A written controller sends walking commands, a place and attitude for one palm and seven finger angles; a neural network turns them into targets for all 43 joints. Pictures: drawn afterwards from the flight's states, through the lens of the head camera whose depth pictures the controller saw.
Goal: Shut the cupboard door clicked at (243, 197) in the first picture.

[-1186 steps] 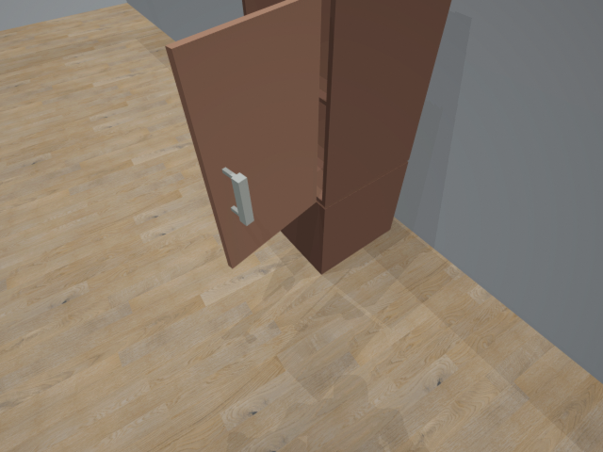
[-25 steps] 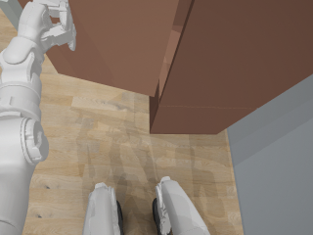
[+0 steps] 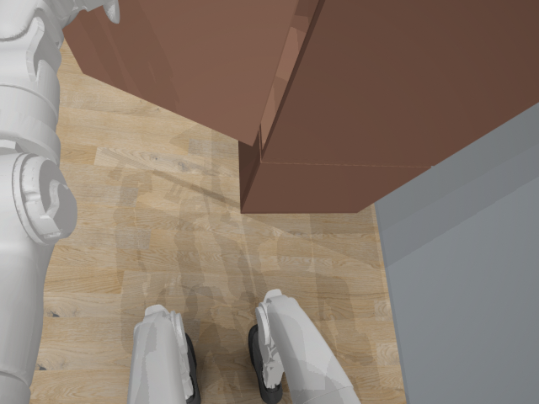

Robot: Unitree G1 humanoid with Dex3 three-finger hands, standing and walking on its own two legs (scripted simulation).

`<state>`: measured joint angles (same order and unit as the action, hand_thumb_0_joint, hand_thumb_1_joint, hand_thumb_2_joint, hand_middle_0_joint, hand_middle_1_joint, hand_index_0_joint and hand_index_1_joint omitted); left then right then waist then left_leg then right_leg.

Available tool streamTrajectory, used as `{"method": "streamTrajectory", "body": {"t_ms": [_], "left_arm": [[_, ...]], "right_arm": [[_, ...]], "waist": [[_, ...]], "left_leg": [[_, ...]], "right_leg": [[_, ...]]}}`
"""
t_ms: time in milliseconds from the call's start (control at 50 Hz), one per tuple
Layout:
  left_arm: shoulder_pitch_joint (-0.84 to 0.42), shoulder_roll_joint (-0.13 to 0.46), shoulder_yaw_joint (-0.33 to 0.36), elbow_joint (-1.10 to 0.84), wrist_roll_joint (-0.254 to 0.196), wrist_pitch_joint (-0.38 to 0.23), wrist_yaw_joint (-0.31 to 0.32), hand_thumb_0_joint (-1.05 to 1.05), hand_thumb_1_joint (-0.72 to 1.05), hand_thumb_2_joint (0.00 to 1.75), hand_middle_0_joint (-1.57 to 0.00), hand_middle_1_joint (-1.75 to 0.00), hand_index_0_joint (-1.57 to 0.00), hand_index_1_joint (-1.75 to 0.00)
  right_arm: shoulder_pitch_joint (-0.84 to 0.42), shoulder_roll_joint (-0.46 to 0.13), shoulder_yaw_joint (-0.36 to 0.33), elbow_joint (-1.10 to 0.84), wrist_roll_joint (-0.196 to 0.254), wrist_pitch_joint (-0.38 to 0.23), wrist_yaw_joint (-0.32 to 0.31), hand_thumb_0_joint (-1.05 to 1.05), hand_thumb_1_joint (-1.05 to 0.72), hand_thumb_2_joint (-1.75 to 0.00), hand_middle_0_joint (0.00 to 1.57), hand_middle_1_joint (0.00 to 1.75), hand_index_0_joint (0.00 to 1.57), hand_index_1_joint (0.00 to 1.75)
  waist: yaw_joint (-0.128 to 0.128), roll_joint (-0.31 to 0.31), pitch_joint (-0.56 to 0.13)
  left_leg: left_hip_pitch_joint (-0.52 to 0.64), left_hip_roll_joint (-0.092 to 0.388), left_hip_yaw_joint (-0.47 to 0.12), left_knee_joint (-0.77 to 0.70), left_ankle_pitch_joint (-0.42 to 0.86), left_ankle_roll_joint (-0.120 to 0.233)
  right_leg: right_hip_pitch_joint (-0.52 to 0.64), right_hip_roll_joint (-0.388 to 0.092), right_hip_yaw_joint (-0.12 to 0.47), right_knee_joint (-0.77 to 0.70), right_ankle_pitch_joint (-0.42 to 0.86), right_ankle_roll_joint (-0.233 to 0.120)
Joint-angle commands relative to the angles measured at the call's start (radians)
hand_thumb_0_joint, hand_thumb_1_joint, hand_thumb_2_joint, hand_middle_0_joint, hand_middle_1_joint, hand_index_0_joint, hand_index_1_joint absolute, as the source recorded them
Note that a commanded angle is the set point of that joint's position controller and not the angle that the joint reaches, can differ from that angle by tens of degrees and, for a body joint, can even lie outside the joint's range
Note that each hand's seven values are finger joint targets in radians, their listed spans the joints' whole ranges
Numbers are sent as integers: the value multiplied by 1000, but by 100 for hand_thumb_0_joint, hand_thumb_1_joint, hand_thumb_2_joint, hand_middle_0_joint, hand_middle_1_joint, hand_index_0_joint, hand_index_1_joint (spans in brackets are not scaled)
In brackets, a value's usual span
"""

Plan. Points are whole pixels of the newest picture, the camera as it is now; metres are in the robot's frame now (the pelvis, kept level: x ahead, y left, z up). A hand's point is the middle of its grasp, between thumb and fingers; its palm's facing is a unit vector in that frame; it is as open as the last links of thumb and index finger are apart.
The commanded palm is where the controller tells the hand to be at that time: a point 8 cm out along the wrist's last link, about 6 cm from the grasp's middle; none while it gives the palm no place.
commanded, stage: pull the fist back off the door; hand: left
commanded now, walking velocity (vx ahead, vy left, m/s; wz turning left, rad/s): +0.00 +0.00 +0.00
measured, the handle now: out of the picture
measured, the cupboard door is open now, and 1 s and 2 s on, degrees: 66 64 64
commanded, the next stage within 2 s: draw the hand back to the body in 0.80 s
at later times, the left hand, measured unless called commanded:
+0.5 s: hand out of the picture +0.59 +0.10 +0.11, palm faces +0.13 -0.99 -0.04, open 3.1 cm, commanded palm +0.54 +0.13 +0.10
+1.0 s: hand (127, 40) +0.53 +0.10 +0.12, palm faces +0.11 -0.99 -0.04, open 3.1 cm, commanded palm +0.47 +0.15 +0.12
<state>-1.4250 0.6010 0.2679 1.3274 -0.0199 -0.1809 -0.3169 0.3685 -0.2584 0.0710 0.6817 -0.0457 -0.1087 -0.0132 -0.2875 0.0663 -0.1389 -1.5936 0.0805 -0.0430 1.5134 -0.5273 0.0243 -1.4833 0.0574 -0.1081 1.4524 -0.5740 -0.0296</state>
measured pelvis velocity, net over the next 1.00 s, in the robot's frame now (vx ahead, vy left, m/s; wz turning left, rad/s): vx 0.04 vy -0.02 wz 0.07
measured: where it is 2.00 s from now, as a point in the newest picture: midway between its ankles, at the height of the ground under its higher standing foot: (228, 382)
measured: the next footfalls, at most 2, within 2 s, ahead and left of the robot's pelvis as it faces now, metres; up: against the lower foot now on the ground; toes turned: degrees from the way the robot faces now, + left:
none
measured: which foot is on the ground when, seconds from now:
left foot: down 0.00-1.00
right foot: down 0.00-1.00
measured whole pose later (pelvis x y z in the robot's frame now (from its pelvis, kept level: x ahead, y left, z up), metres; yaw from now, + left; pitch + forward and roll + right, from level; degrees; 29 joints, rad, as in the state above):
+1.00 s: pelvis +0.04 -0.02 +0.06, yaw +4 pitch +26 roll +0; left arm -0.84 0.20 0.23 1.06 -0.01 -0.51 0.11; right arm 0.25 -0.23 -0.02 0.64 -0.05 0.05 0.07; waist -0.15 0.04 -0.18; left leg -1.21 0.05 0.00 1.27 -0.51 -0.02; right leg -1.15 0.03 -0.06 1.28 -0.59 -0.06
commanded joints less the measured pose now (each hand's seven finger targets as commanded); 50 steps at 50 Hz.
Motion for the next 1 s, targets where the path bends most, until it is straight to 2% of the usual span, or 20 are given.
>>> {"method": "streamTrajectory", "body": {"t_ms": [0, 60, 100, 140, 200, 300, 320, 340, 380, 440, 500, 540, 600, 680, 740, 780, 840, 900, 940, 980], "left_arm": [[-497, -3, 98, -217, -19, -49, 326, 0, 90, 90, -130, -150, -130, -150], [-498, 15, 106, -321, 105, -132, 521, 0, 90, 90, -130, -150, -130, -150], [-466, 3, 53, -365, 187, -181, 562, 0, 90, 90, -130, -150, -130, -150], [-420, 5, 35, -374, 207, -209, 542, 0, 90, 90, -130, -150, -130, -150], [-392, 6, 41, -359, 148, -203, 464, 0, 90, 90, -130, -150, -130, -150], [-220, -5, 114, -373, 36, -210, 419, 0, 90, 90, -130, -150, -130, -150], [-156, -18, 122, -356, 31, -223, 425, 0, 90, 90, -130, -150, -130, -150], [-125, -52, 100, -342, 33, -238, 432, 0, 90, 90, -130, -150, -130, -150], [-70, -87, 87, -318, 46, -276, 448, 0, 90, 90, -130, -150, -130, -150], [57, -136, 55, -291, 61, -314, 451, 0, 90, 90, -130, -150, -130, -150], [127, -167, 39, -318, 45, -342, 433, 0, 90, 90, -130, -150, -130, -150], [122, -207, 3, -366, 34, -358, 422, 0, 90, 90, -130, -150, -130, -150], [116, -251, -34, -502, 11, -403, 420, 0, 90, 90, -130, -150, -130, -150], [98, -304, -93, -648, -4, -452, 431, 0, 90, 90, -130, -150, -130, -150], [104, -291, -97, -630, 14, -459, 446, 0, 90, 90, -130, -150, -130, -150], [91, -304, -105, -553, 23, -442, 455, 0, 90, 90, -130, -150, -130, -150], [149, -263, -57, -428, 27, -408, 463, 0, 90, 90, -130, -150, -130, -150], [187, -253, -33, -382, 12, -392, 449, 0, 90, 90, -130, -150, -130, -150], [300, -208, 13, -474, -6, -396, 429, 0, 90, 90, -130, -150, -130, -150], [406, -196, 22, -571, -26, -395, 407, 0, 90, 90, -130, -150, -130, -150]], "right_arm": [[283, -185, -75, -32, -37, 5, 34, 0, -90, -90, 20, 30, 20, 30], [299, -175, -89, -33, -70, 16, 76, 0, -90, -90, 20, 30, 20, 30], [308, -175, -105, -25, -76, 33, 106, 0, -90, -90, 20, 30, 20, 30], [311, -177, -117, -27, -68, 50, 120, 0, -90, -90, 20, 30, 20, 30], [304, -181, -118, -32, -45, 73, 113, 0, -90, -90, 20, 30, 20, 30], [286, -163, -112, -50, -24, 81, 96, 0, -90, -90, 20, 30, 20, 30], [282, -157, -113, -52, -24, 82, 96, 0, -90, -90, 20, 30, 20, 30], [279, -150, -113, -52, -26, 82, 97, 0, -90, -90, 20, 30, 20, 30], [279, -145, -119, -44, -33, 84, 103, 0, -90, -90, 20, 30, 20, 30], [263, -140, -129, -54, -32, 100, 111, 0, -90, -90, 20, 30, 20, 30], [233, -139, -139, -65, -25, 111, 113, 0, -90, -90, 20, 30, 20, 30], [215, -135, -146, -70, -20, 121, 111, 0, -90, -90, 20, 30, 20, 30], [186, -131, -157, -75, -13, 124, 106, 0, -90, -90, 20, 30, 20, 30], [149, -125, -168, -65, -5, 120, 95, 0, -90, -90, 20, 30, 20, 30], [132, -128, -172, -46, -5, 123, 83, 0, -90, -90, 20, 30, 20, 30], [122, -126, -167, -31, -4, 125, 77, 0, -90, -90, 20, 30, 20, 30], [100, -125, -156, -41, -4, 135, 69, 0, -90, -90, 20, 30, 20, 30], [85, -121, -145, -56, -3, 138, 68, 0, -90, -90, 20, 30, 20, 30], [71, -123, -145, -100, 5, 143, 71, 0, -90, -90, 20, 30, 20, 30], [59, -119, -144, -135, 18, 145, 71, 0, -90, -90, 20, 30, 20, 30]], "waist": [[-50, 215, -573], [-25, 273, -664], [-30, 298, -729], [-24, 282, -759], [-25, 216, -729], [32, 116, -682], [43, 89, -652], [35, 51, -609], [35, 39, -544], [52, -31, -490], [78, -23, -496], [78, -9, -507], [95, 57, -594], [93, 86, -662], [85, 36, -632], [65, -6, -569], [80, -75, -506], [106, -58, -519], [176, -29, -608], [214, -13, -666]], "left_leg": [[670, 1, -143, -189, 178, 9], [732, -1, -137, -182, 249, -2], [791, -2, -127, -177, 326, -9], [800, -12, -103, -192, 348, -9], [744, -24, -76, -223, 300, 2], [696, -36, -40, -270, 322, 8], [670, -38, -28, -271, 326, 9], [639, -39, -20, -272, 317, 12], [626, -42, -6, -271, 320, 13], [566, -55, 18, -280, 310, 15], [565, -67, 37, -283, 311, 12], [594, -72, 41, -286, 312, 12], [725, -74, 36, -293, 381, 6], [829, -74, 29, -292, 437, 5], [817, -72, 24, -293, 415, 8], [772, -73, 26, -287, 375, 11], [651, -81, 39, -293, 295, 14], [640, -83, 44, -300, 311, 10], [703, -85, 52, -337, 354, 3], [791, -82, 52, -381, 408, -1]], "right_leg": [[55, 8, 30, -207, 148, 5], [66, 6, 31, -189, 175, 8], [95, 6, 35, -196, 213, 3], [184, 9, 45, -228, 242, -1], [310, 12, 61, -277, 255, 3], [471, 12, 85, -328, 333, 13], [494, 11, 89, -332, 353, 14], [503, 9, 93, -337, 364, 18], [489, 4, 97, -343, 383, 21], [561, -2, 115, -353, 439, 22], [610, -12, 136, -361, 495, 24], [614, -17, 138, -363, 505, 25], [609, -19, 127, -352, 551, 22], [607, -24, 122, -346, 591, 24], [601, -27, 121, -349, 574, 28], [578, -29, 124, -357, 550, 35], [628, -33, 146, -374, 508, 40], [649, -35, 144, -362, 536, 35], [738, -34, 148, -369, 576, 28], [794, -30, 137, -381, 620, 24]]}}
